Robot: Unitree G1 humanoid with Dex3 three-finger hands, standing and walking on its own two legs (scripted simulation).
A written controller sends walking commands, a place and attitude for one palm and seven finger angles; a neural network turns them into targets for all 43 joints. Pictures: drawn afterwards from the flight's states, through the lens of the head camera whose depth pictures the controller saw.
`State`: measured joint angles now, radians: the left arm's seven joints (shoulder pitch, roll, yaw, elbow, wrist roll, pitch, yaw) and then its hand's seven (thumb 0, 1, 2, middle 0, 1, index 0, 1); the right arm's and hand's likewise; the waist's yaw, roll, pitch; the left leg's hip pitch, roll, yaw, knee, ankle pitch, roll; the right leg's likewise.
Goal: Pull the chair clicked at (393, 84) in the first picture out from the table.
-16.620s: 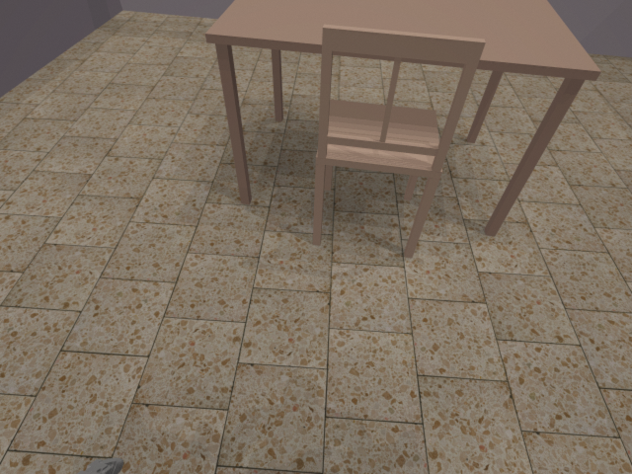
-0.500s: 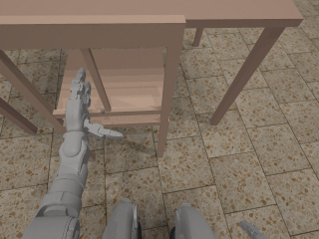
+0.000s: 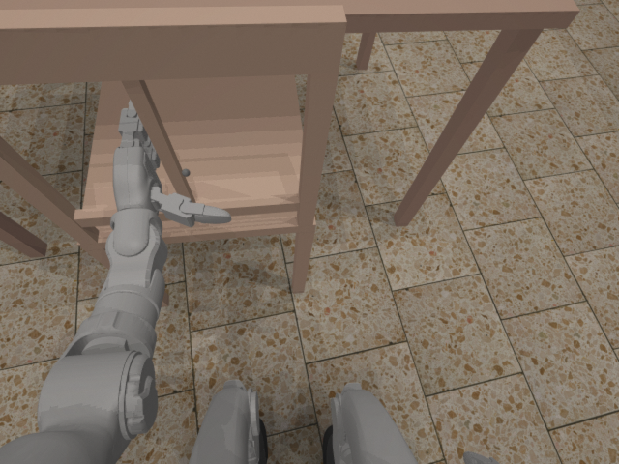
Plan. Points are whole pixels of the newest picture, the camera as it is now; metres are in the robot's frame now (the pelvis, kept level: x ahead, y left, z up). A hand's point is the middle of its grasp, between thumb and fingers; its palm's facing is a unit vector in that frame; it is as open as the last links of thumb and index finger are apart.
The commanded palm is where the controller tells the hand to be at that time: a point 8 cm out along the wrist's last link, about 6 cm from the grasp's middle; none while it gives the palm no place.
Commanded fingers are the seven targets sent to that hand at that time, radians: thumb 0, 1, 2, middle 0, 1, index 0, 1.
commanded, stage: push the fingers through the gap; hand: left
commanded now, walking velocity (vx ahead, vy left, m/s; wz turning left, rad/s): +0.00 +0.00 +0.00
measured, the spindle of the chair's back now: (167, 155) +0.50 +0.16 +0.03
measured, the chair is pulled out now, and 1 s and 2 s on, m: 0.00 0.00 0.02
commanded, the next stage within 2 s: hook a spindle and tug to test in 0.44 s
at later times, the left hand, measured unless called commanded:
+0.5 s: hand (181, 169) +0.48 +0.14 +0.03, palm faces +0.09 -1.00 -0.02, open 16.9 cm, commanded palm +0.45 +0.19 +0.03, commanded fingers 0.00 -0.50 0.30 -0.06 -0.08 -0.06 -0.08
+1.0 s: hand (186, 172) +0.47 +0.14 +0.03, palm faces +0.08 -1.00 -0.02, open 14.0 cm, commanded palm +0.44 +0.18 +0.03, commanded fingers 0.00 0.00 0.52 -0.48 -1.40 -0.48 -1.40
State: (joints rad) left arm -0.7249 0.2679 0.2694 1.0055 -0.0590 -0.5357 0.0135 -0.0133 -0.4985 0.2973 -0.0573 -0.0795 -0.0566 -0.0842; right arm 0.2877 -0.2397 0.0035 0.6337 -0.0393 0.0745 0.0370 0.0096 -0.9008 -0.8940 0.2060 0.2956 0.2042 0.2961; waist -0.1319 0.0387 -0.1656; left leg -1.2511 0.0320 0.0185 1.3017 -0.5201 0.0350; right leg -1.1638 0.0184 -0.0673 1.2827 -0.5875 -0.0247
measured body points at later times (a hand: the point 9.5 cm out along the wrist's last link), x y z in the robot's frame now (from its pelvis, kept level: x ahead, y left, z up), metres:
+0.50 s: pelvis +0.01 +0.00 +0.00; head +0.15 +0.01 +0.43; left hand +0.47 +0.20 +0.03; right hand +0.06 -0.26 -0.12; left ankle +0.04 +0.10 -0.61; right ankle +0.01 -0.11 -0.61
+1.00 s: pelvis +0.00 +0.00 +0.00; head +0.14 +0.02 +0.43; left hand +0.46 +0.19 +0.03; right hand +0.06 -0.26 -0.12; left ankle +0.04 +0.10 -0.61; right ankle +0.01 -0.11 -0.61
